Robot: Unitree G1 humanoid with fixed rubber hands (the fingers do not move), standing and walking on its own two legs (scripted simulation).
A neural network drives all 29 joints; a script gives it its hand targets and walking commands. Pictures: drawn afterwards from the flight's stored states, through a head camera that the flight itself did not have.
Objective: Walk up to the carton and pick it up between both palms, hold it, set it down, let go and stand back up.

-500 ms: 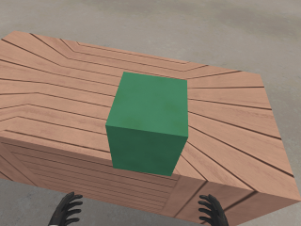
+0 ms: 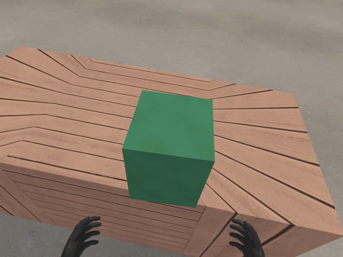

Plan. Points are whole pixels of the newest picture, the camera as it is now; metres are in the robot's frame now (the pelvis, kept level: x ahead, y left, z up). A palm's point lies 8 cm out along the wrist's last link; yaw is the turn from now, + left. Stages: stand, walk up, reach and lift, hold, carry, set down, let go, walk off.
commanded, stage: reach and lift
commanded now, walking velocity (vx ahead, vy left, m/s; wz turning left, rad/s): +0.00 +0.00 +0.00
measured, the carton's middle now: (169, 150) +0.41 +0.01 -0.01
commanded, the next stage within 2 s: none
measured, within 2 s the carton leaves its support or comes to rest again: neither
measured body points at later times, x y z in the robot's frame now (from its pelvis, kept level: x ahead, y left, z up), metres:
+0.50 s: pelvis +0.00 +0.00 -0.01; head -0.01 +0.02 +0.44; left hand +0.20 +0.22 -0.05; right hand +0.20 -0.18 -0.05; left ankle -0.03 +0.12 -0.74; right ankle +0.01 -0.12 -0.74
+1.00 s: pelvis +0.00 +0.01 +0.00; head -0.01 +0.02 +0.45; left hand +0.27 +0.21 +0.01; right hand +0.27 -0.18 +0.02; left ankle -0.03 +0.12 -0.74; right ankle +0.01 -0.12 -0.74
